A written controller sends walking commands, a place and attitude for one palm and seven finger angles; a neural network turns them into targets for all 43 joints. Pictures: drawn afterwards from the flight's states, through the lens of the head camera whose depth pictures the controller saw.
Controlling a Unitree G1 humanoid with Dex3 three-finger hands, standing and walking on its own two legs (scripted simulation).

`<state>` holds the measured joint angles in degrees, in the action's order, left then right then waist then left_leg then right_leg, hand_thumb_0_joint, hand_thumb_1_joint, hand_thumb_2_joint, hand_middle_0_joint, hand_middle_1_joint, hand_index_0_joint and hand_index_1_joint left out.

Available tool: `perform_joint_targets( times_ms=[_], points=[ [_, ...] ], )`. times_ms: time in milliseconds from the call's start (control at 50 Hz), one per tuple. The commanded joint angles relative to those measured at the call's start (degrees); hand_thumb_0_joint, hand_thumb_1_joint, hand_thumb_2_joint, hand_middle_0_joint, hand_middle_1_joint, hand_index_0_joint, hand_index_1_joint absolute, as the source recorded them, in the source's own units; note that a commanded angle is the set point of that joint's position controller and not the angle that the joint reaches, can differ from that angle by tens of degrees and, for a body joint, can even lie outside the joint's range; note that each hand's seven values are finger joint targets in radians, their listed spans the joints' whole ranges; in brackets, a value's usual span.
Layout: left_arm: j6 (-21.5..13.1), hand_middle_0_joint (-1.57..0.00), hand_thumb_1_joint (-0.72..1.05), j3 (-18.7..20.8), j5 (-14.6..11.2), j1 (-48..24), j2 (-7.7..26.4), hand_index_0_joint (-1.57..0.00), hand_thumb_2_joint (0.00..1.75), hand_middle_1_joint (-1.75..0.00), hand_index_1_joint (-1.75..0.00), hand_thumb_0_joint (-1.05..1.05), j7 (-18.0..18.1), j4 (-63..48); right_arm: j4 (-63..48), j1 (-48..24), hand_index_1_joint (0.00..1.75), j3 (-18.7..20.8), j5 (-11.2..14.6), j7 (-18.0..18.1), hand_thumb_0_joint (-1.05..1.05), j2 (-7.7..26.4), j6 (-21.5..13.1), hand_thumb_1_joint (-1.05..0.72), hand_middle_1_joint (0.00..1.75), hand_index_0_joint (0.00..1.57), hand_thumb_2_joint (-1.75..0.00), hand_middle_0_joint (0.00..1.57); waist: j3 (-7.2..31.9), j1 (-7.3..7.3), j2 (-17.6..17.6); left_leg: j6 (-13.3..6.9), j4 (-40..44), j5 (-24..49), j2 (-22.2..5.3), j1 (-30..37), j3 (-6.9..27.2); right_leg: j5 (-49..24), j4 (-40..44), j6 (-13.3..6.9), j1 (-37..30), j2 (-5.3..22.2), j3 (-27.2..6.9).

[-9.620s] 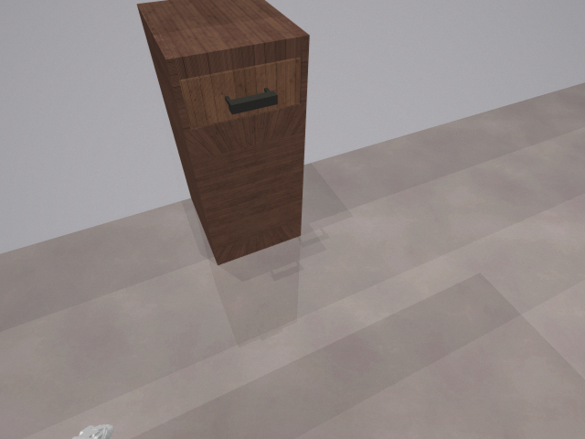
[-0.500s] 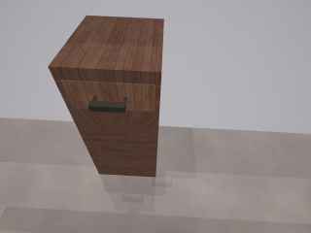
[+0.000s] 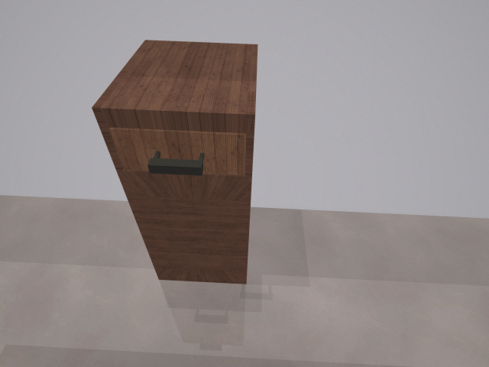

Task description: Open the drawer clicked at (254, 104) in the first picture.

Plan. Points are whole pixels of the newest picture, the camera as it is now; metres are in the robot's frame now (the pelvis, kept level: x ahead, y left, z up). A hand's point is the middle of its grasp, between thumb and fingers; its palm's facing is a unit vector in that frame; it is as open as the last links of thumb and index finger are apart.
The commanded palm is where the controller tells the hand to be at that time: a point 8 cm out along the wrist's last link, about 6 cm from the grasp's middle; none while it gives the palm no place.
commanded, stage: shuffle to correct the standing spot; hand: left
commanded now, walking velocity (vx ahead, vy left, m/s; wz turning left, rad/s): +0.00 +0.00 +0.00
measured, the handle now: (178, 161) +0.61 +0.21 -0.03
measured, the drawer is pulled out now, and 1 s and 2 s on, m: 0.00 0.00 0.00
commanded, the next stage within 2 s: come to a stop and stand still in 0.50 s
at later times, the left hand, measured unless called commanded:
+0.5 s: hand out of the picture +0.01 +0.15 -0.18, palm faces +0.06 -0.99 -0.14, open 7.4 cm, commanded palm none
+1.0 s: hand out of the picture +0.11 +0.21 -0.18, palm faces +0.02 -0.98 -0.19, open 7.4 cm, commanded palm none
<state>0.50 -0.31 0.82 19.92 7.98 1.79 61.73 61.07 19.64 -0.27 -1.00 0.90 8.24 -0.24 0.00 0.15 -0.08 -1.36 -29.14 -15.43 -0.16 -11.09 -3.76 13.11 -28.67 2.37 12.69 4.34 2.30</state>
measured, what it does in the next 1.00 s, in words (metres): walks ahead: left foot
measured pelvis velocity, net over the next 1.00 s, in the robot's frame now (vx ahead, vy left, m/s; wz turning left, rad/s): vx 0.10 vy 0.03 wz -0.04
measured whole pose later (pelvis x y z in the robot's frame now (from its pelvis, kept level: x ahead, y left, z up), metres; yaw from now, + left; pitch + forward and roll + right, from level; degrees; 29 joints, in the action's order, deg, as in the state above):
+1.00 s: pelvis +0.10 +0.03 +0.00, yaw -3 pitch +0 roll +0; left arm 2.5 2.5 1.0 16.5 8.5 1.7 59.1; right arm 57.3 9.6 1.7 -1.4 2.7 8.6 -0.6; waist -3.7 -0.5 -0.6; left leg -2.6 -28.2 -10.2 -2.7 -18.0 -8.3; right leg 28.8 -48.5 0.4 18.8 1.5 3.5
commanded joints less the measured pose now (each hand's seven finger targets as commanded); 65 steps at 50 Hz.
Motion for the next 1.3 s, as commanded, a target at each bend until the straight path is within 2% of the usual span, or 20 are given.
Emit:
perform_joint_targets(
  times_ms=[0, 100, 240, 380, 440, 460, 500, 520, 560, 680, 720, 760, 800, 860, 960, 1060, 1100, 1120, 1140, 1280],
  points=[
    [-1.1, -0.2, 0.9, 0.9, 0.3, 4.0, 4.2, -0.2, 0.9, -0.3, -0.3, 0.0, 0.1, -1.5, -1.9, 2.3, 0.3, 1.1, 0.2, 0.5, 0.0, 6.0, -0.8, -0.9, 0.3, 0.2, -0.9, 0.2, -7.2, -0.52, 0.5, -1.0, 11.5, -9.0, -5.3, -9.1, 7.2, 2.7, 5.4, -3.4, 0.4, 0.9, -2.4],
    [-0.9, -0.2, 0.9, 1.8, 0.8, 6.0, 4.5, -0.2, 0.9, -0.3, -0.3, 0.0, -0.5, -1.6, -1.8, 3.1, 0.3, 1.7, -0.5, 0.1, 0.0, 6.3, 0.1, -0.9, 0.3, 0.2, -0.9, 0.2, -9.1, -0.78, -1.2, -1.9, 8.9, -20.6, -4.2, -11.8, 6.5, 21.2, 6.3, -4.5, 4.5, 0.4, -4.5],
    [-1.8, -0.2, 0.9, 3.3, 0.3, 7.7, 5.4, -0.2, 0.9, -0.3, -0.3, 0.0, -0.8, -1.4, -2.1, 5.1, 0.3, 1.4, -0.4, -0.1, 0.0, 2.9, -1.1, -0.9, 0.3, 0.2, -0.9, 0.2, -7.7, -0.08, -5.6, -1.7, -1.4, -10.4, 0.0, -9.1, 1.8, 25.0, 10.4, -8.1, 6.8, 4.8, -11.7],
    [-2.6, -0.2, 0.9, 2.3, 1.1, 3.7, -0.2, -0.2, 0.9, -0.3, -0.3, 0.0, -1.7, -3.7, -0.4, 10.2, 0.3, 2.6, -0.3, 0.6, 0.0, 7.5, -2.5, -0.9, 0.3, 0.2, -0.9, 0.2, -10.6, 1.37, 10.7, -9.1, 16.3, -18.6, -14.2, -2.2, 21.9, 10.6, -13.6, -5.2, 16.9, -4.3, 3.3],
    [-3.8, -0.2, 0.9, 2.5, 0.7, 5.5, -1.1, -0.2, 0.9, -0.3, -0.3, 0.0, -1.9, -3.1, -0.9, 6.9, 0.3, 1.8, -0.2, 0.8, 0.0, 5.9, -3.1, -0.9, 0.3, 0.2, -0.9, 0.2, -7.6, -1.5, 5.6, -8.3, 8.6, 3.5, -11.7, -5.1, 12.9, 6.7, -3.5, -5.3, 4.9, -3.1, 3.1],
    [-4.0, -0.2, 0.9, 3.0, 0.7, 9.5, 0.0, -0.2, 0.9, -0.3, -0.3, 0.0, -1.7, -1.8, -1.5, 5.2, 0.3, 1.7, 0.1, 0.8, 0.0, 4.8, -3.3, -0.9, 0.3, 0.2, -0.9, 0.2, -5.8, -3.27, 2.1, -6.1, 3.1, 4.7, -8.0, -10.2, 8.0, 1.9, 0.0, -6.2, -3.4, -1.4, -1.0],
    [-4.7, -0.2, 0.9, 4.7, 0.4, 18.5, 7.8, -0.2, 0.9, -0.3, -0.3, 0.0, -0.9, 1.2, -3.8, 2.7, 0.3, 1.3, 0.3, 0.1, 0.0, 1.7, -4.1, -0.9, 0.3, 0.2, -0.9, 0.2, -2.4, -5.54, -14.0, -1.6, -17.7, -11.7, 1.6, -26.6, -3.3, -5.6, 11.0, -13.7, -19.3, 15.9, -24.1],
    [-4.9, -0.2, 0.9, 4.9, 0.3, 20.0, 8.3, -0.2, 0.9, -0.3, -0.3, 0.0, -0.5, 1.8, -5.1, -1.8, 0.3, 1.6, -0.2, 0.0, 0.0, 3.0, -3.7, -0.9, 0.3, 0.2, -0.9, 0.2, -3.8, -6.97, -14.9, -1.3, -27.2, -17.0, -0.1, -30.6, 0.2, -13.6, 13.0, -16.8, -18.9, 19.7, -28.4],
    [-4.7, -0.2, 0.9, 4.6, 0.7, 15.7, 5.8, -0.2, 0.9, -0.3, -0.3, 0.0, 0.4, 1.0, -5.4, -3.4, 0.3, 2.1, -0.1, -0.5, 0.0, 2.3, -3.2, -0.9, 0.3, 0.2, -0.9, 0.2, -6.5, -4.65, -7.1, -1.2, -32.6, -13.9, -3.3, -32.4, 3.1, -16.0, 12.4, -18.0, -15.2, 19.4, -22.4],
    [-3.0, -0.2, 0.9, 3.8, 0.9, 3.0, 4.6, -0.2, 0.9, -0.3, -0.3, 0.0, 0.4, -2.3, -1.7, 2.7, 0.3, 1.1, 0.4, -0.8, 0.0, -0.9, -1.8, -0.9, 0.3, 0.2, -0.9, 0.2, -5.3, 1.82, -8.1, 1.1, -1.8, 8.2, -0.3, -1.0, -2.5, -11.9, 7.7, -7.9, 5.9, 6.8, -0.4],
    [-2.0, -0.2, 0.9, 2.9, 0.3, 6.3, 2.5, -0.2, 0.9, -0.3, -0.3, 0.0, 0.4, -1.8, -0.7, 5.7, 0.3, 1.7, -0.1, -0.1, 0.0, 4.6, -2.4, -0.9, 0.3, 0.2, -0.9, 0.2, -1.0, 0.97, 2.8, 0.2, 2.8, 24.6, -7.6, 7.2, 4.1, -2.3, -0.9, -4.2, 6.8, 1.7, 1.2],
    [-1.0, -0.2, 0.9, 2.5, 0.1, 9.5, 0.9, -0.2, 0.9, -0.3, -0.3, 0.0, 0.7, -1.4, -2.6, 3.8, 0.3, 2.4, -0.1, 0.8, 0.0, 9.8, -1.9, -0.9, 0.3, 0.2, -0.9, 0.2, -0.8, -0.62, 7.6, -6.7, 8.4, 29.8, -18.4, -1.4, 14.9, 12.8, -5.5, -2.0, 1.7, -2.0, 2.5],
    [-0.2, -0.2, 0.9, 2.1, 0.1, 8.0, 0.8, -0.2, 0.9, -0.3, -0.3, 0.0, 0.6, -0.7, -2.1, 0.7, 0.3, 2.1, -0.1, 1.8, 0.0, 8.7, -1.8, -0.9, 0.3, 0.2, -0.9, 0.2, -1.6, -0.75, 13.2, -8.3, 10.8, 38.8, -18.3, -0.2, 15.2, 15.1, -11.6, -2.2, 3.7, -1.7, 1.1],
    [0.5, -0.2, 0.9, 2.6, 0.3, 5.4, 2.3, -0.2, 0.9, -0.3, -0.3, 0.0, 0.2, -2.1, -2.7, -0.3, 0.3, 3.0, 0.0, 2.6, 0.0, 9.4, -1.1, -0.9, 0.3, 0.2, -0.9, 0.2, 1.0, 0.11, 8.9, -11.0, 7.7, 50.6, -19.9, 4.2, 11.9, 18.2, -18.2, -2.4, 7.1, -1.2, -0.6],
    [1.6, -0.2, 0.9, 3.2, 0.6, 2.0, 1.5, -0.2, 0.9, -0.3, -0.3, 0.0, -0.4, -5.2, -4.3, -3.4, 0.3, 4.4, -0.4, 2.4, 0.0, 10.1, -0.1, -0.9, 0.3, 0.2, -0.9, 0.2, 4.1, 0.17, 7.2, -11.0, 8.9, 37.3, -18.8, 1.7, 8.6, 15.1, -21.9, -2.0, 7.7, -1.9, -0.4],
    [0.7, -0.2, 0.9, 3.3, 0.8, 5.7, 1.5, -0.2, 0.9, -0.3, -0.3, 0.0, -0.2, -4.5, -5.3, -6.4, 0.3, 4.2, -0.5, 1.0, 0.0, 8.3, 0.9, -0.9, 0.3, 0.2, -0.9, 0.2, 1.8, -2.44, 2.9, -5.9, 8.3, 4.5, -13.7, -9.5, 6.9, 3.0, -0.6, -2.8, -4.0, -2.3, 1.5],
    [-0.1, -0.2, 0.9, 3.3, 1.3, 2.8, 7.0, -0.2, 0.9, -0.3, -0.3, 0.0, 0.1, -5.9, -6.4, -5.6, 0.3, 3.4, 0.4, 0.2, 0.0, 3.2, 1.6, -0.9, 0.3, 0.2, -0.9, 0.2, -2.7, -0.68, -12.6, 0.4, -1.7, -7.8, -3.4, -13.2, -0.2, 9.2, 13.5, -6.8, 1.7, 8.8, -13.0],
    [0.1, -0.2, 0.9, 3.2, 1.0, -0.5, 9.1, -0.2, 0.9, -0.3, -0.3, 0.0, 0.0, -7.3, -6.7, -6.2, 0.3, 3.1, 0.1, -0.4, 0.0, 2.6, 2.1, -0.9, 0.3, 0.2, -0.9, 0.2, -3.6, -0.27, -11.7, 0.9, -6.8, -8.4, -1.5, -9.0, 0.0, 19.0, 18.2, -9.4, 9.9, 12.8, -15.9],
    [-0.4, -0.2, 0.9, 3.4, 0.9, -2.5, 9.0, -0.2, 0.9, -0.3, -0.3, 0.0, 0.3, -8.0, -6.8, -7.8, 0.3, 3.2, -0.2, -0.4, 0.0, 2.8, 2.5, -0.9, 0.3, 0.2, -0.9, 0.2, -5.5, -1.1, -16.9, 0.4, -12.2, -8.4, -1.4, -11.6, 1.9, 16.4, 19.8, -9.4, 11.0, 11.0, -17.4],
    [-1.3, -0.2, 0.9, 2.5, 0.0, -2.0, 6.0, -0.2, 0.9, -0.3, -0.3, 0.0, -0.2, -5.5, -1.1, -0.5, 0.3, 1.5, 0.1, 0.3, 0.0, 1.8, 0.6, -0.9, 0.3, 0.2, -0.9, 0.2, -4.1, 0.76, -2.8, 0.8, 2.4, 3.8, -2.2, -0.9, 2.8, 0.3, 10.6, -8.5, 6.1, 5.0, -7.4]
  ],
)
